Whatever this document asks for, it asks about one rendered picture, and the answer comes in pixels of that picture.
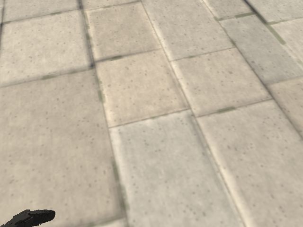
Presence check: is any left robot hand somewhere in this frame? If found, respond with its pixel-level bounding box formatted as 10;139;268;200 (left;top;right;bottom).
0;209;56;227

